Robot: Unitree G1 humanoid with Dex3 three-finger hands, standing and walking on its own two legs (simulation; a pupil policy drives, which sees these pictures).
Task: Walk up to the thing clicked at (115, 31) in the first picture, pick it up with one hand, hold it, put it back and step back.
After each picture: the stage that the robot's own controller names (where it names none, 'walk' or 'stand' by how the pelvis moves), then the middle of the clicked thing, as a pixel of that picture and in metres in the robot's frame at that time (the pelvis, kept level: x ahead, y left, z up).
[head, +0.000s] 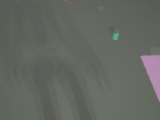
stand; (115, 34) +1.57 -0.36 -0.72
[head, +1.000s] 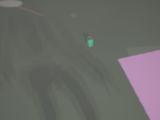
walk; (90, 41) +1.45 +0.08 -0.69
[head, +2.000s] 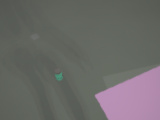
walk; (58, 74) +0.90 +0.35 -0.71
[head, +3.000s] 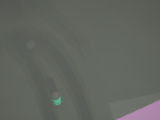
walk; (56, 98) +0.59 +0.28 -0.69
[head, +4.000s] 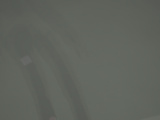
stand; out of the picture +0.43 +0.26 -0.70
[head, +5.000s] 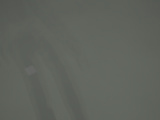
stand; out of the picture +0.41 +0.25 -0.72
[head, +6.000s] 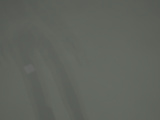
stand; out of the picture +0.41 +0.25 -0.73
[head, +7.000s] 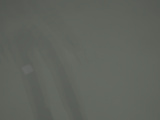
stand; out of the picture +0.39 +0.27 -0.73
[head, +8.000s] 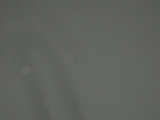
stand; out of the picture +0.39 +0.27 -0.73
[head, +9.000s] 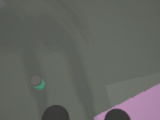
go down; (37, 82) +0.43 +0.28 -0.50
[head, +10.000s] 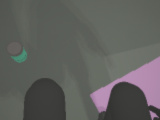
go down; (17, 52) +0.46 +0.32 -0.31
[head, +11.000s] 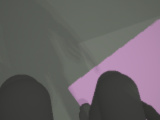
close in; out of the picture +0.43 +0.35 -0.24
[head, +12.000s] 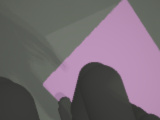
close; out of the picture +0.41 +0.37 -0.22
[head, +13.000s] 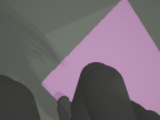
lift; out of the picture +0.39 +0.36 -0.22
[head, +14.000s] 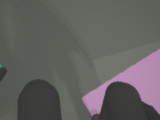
lift; out of the picture +0.34 +0.32 -0.08
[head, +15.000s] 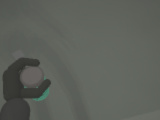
hold; (36, 84) +0.34 +0.18 +0.04
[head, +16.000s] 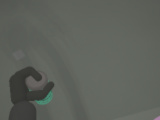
hold; (40, 88) +0.34 +0.18 +0.00
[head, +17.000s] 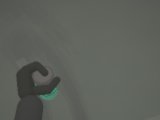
crouch; (46, 83) +0.35 +0.16 +0.02
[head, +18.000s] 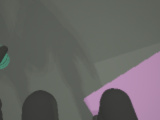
crouch; out of the picture +0.43 +0.30 -0.10
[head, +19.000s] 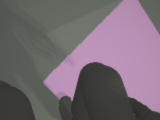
lower; out of the picture +0.40 +0.36 -0.23
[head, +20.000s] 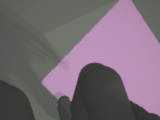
lower; out of the picture +0.39 +0.37 -0.22
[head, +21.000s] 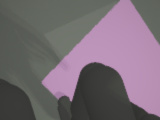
lower; out of the picture +0.39 +0.37 -0.22
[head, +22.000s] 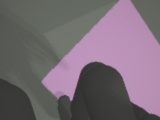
lower; out of the picture +0.39 +0.37 -0.22
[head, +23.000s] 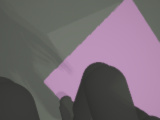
loosen; out of the picture +0.39 +0.36 -0.22
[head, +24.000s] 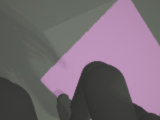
withdraw; out of the picture +0.39 +0.35 -0.23
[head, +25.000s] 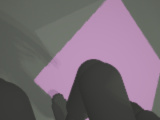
withdraw; out of the picture +0.39 +0.35 -0.22
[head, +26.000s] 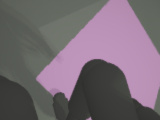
withdraw; out of the picture +0.39 +0.36 -0.22
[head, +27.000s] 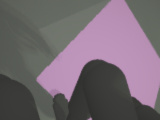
withdraw; out of the picture +0.39 +0.36 -0.22
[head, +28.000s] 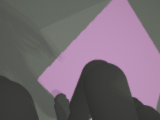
withdraw; out of the picture +0.38 +0.36 -0.22
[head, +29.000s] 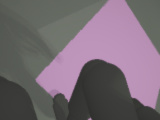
withdraw; out of the picture +0.39 +0.36 -0.21
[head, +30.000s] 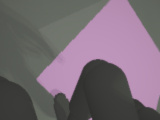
withdraw; out of the picture +0.39 +0.36 -0.22
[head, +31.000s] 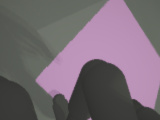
withdraw; out of the picture +0.38 +0.36 -0.21
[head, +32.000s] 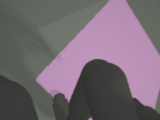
withdraw; out of the picture +0.39 +0.36 -0.21
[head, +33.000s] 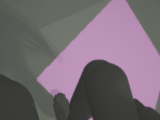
withdraw; out of the picture +0.39 +0.36 -0.21
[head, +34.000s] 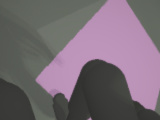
withdraw; out of the picture +0.38 +0.36 -0.22
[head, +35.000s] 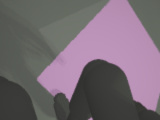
withdraw; out of the picture +0.39 +0.36 -0.22
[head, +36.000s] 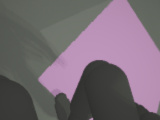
rise; out of the picture +0.39 +0.36 -0.22
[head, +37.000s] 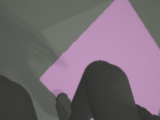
rise; out of the picture +0.39 +0.36 -0.22
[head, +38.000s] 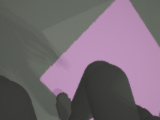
rise; out of the picture +0.39 +0.36 -0.22
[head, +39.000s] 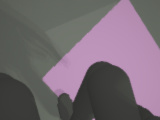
rise; out of the picture +0.39 +0.36 -0.22
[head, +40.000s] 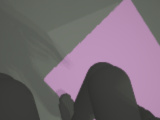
stand; out of the picture +0.39 +0.36 -0.22
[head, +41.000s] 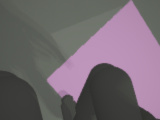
stand; out of the picture +0.39 +0.35 -0.22
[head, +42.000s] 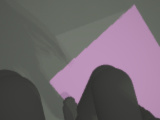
stand; out of the picture +0.39 +0.35 -0.23
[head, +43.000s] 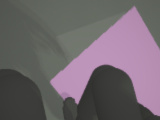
stand; out of the picture +0.39 +0.35 -0.23
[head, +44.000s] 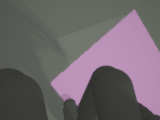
stand; out of the picture +0.39 +0.35 -0.23
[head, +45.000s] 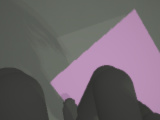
stand; out of the picture +0.39 +0.35 -0.23
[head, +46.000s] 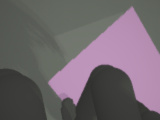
stand; out of the picture +0.39 +0.35 -0.22
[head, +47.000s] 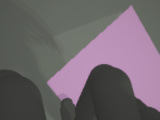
stand; out of the picture +0.38 +0.35 -0.22
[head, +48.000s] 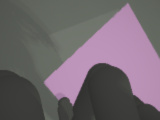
withdraw; out of the picture +0.38 +0.35 -0.22
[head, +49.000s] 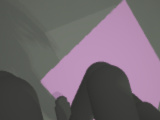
withdraw; out of the picture +0.38 +0.35 -0.22
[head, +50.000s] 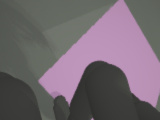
withdraw; out of the picture +0.38 +0.35 -0.22
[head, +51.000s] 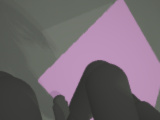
withdraw; out of the picture +0.38 +0.36 -0.22
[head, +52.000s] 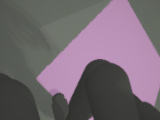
withdraw; out of the picture +0.38 +0.36 -0.22
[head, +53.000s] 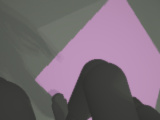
withdraw; out of the picture +0.38 +0.36 -0.22
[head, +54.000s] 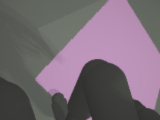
withdraw; out of the picture +0.38 +0.37 -0.22
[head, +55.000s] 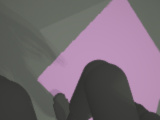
rise; out of the picture +0.38 +0.36 -0.22
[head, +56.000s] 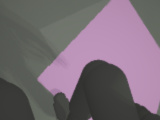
rise; out of the picture +0.38 +0.37 -0.22
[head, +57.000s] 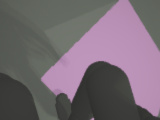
stand; out of the picture +0.38 +0.36 -0.22
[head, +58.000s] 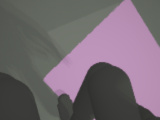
stand; out of the picture +0.38 +0.36 -0.22
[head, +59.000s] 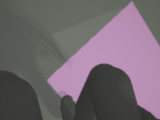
stand; out of the picture +0.38 +0.36 -0.23
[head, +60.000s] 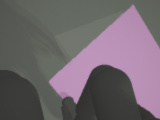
stand; out of the picture +0.38 +0.36 -0.23
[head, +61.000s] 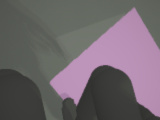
stand; out of the picture +0.38 +0.36 -0.23
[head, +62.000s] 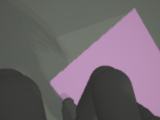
stand; out of the picture +0.38 +0.35 -0.23
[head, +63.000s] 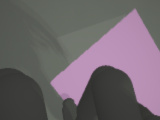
stand; out of the picture +0.38 +0.35 -0.23
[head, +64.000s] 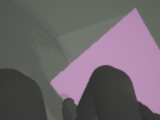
stand; out of the picture +0.38 +0.36 -0.23
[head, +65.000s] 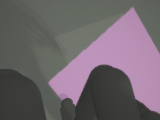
stand; out of the picture +0.38 +0.36 -0.22
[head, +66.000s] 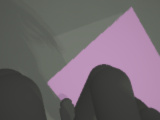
stand; out of the picture +0.38 +0.36 -0.22
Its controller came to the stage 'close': yes
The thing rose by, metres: 0.71
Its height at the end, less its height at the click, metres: +0.00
